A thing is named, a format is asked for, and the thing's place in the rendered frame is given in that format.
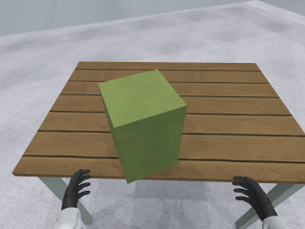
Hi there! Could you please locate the robot left forearm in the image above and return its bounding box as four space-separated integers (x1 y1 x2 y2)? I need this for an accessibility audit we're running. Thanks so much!
51 207 83 229

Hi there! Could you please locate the robot right hand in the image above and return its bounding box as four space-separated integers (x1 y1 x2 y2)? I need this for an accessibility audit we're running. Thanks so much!
232 176 278 221

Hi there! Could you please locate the carton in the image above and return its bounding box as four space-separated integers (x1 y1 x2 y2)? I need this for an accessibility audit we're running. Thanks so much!
98 70 188 184

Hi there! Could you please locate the table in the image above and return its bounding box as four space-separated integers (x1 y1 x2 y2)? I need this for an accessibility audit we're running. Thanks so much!
12 61 305 229

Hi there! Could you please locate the robot right forearm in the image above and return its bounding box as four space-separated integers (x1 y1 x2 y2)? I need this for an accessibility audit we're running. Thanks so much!
262 216 292 229

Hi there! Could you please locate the robot left hand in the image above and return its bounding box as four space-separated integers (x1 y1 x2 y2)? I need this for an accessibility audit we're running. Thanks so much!
61 169 92 211

